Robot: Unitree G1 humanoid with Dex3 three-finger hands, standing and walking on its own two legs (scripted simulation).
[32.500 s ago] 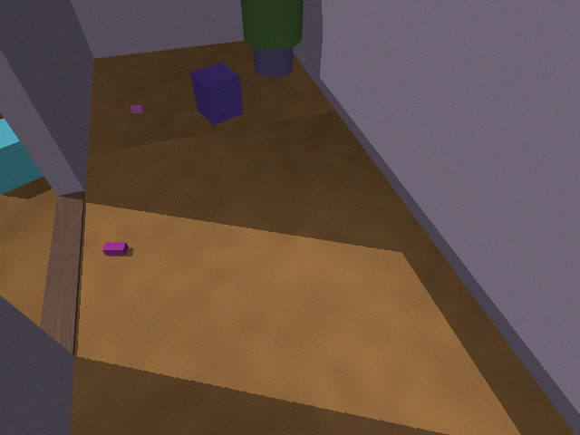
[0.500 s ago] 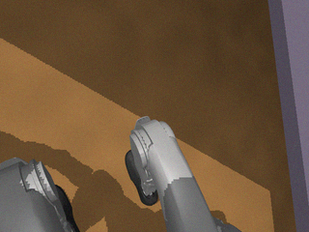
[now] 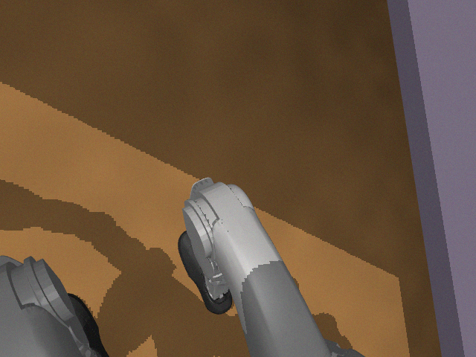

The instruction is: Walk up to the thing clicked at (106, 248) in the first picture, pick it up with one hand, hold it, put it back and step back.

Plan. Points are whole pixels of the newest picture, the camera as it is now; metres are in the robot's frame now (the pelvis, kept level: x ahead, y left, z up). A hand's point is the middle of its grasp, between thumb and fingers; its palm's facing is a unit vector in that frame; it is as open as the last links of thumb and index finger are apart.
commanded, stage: approach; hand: left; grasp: from above
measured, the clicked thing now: out of the picture +0.46 +0.34 -0.32
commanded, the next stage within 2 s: rest palm in 0.24 s
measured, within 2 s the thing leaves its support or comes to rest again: neither
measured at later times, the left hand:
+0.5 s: hand out of the picture +0.44 +0.32 -0.22, palm faces -0.17 -0.39 -0.90, open 13.8 cm
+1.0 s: hand out of the picture +0.45 +0.31 -0.27, palm faces -0.11 -0.42 -0.90, open 13.1 cm
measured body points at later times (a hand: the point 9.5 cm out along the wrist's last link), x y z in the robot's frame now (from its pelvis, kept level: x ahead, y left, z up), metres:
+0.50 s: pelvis +0.00 +0.00 -0.01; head +0.28 +0.08 +0.33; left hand +0.44 +0.34 -0.17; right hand -0.01 -0.25 -0.07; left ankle +0.07 +0.14 -0.31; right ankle +0.12 -0.12 -0.31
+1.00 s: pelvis +0.00 +0.01 -0.01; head +0.31 +0.09 +0.30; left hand +0.46 +0.33 -0.22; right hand -0.02 -0.23 -0.06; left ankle +0.07 +0.14 -0.31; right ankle +0.12 -0.12 -0.31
